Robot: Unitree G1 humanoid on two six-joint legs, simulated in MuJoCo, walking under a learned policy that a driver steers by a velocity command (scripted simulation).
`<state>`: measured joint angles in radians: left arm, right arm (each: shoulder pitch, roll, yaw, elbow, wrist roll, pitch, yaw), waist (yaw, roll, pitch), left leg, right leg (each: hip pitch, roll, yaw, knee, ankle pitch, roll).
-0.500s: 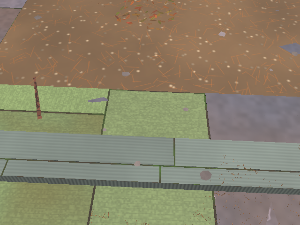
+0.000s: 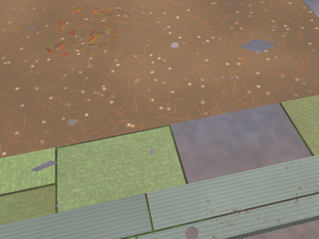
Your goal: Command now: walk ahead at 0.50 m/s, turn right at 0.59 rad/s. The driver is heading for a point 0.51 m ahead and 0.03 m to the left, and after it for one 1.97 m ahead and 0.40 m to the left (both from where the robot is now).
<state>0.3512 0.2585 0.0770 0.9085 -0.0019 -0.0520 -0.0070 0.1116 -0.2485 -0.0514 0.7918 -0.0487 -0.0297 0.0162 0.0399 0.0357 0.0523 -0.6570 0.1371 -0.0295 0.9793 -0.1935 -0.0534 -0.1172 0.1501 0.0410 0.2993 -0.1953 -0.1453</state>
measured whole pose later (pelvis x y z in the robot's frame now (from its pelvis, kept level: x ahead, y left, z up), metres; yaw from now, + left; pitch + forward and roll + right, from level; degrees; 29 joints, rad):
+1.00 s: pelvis +0.43 -0.03 +0.05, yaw +5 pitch +0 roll +0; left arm 0.23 0.21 0.04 0.75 0.04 -0.03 0.04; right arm 0.22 -0.24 -0.08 0.72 -0.03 0.08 0.00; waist 0.00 0.01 0.04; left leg -0.54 0.04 0.05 0.99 -0.36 0.00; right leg -0.35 -0.06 -0.24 0.45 -0.11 -0.08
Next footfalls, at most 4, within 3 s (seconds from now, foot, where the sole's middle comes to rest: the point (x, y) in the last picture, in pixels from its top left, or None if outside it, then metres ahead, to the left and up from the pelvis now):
0.12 left None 0.25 0.15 -0.78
0.64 right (207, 207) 0.57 -0.11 -0.72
1.14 left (157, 231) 0.47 0.09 -0.72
1.56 right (202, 211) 0.55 -0.09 -0.72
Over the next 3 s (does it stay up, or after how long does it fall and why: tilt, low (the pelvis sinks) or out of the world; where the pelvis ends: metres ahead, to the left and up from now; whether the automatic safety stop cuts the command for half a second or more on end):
stays up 0.86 0.19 0.06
